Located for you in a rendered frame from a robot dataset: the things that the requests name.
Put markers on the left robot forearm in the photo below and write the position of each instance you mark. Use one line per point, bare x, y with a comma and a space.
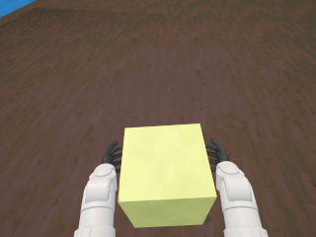
98, 204

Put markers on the carton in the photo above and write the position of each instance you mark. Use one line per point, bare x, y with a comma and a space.
165, 177

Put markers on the right robot forearm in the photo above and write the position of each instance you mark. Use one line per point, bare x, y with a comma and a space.
238, 202

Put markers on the left robot hand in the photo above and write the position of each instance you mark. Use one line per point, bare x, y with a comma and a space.
109, 155

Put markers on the right robot hand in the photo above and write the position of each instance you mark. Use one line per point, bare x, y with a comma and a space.
220, 153

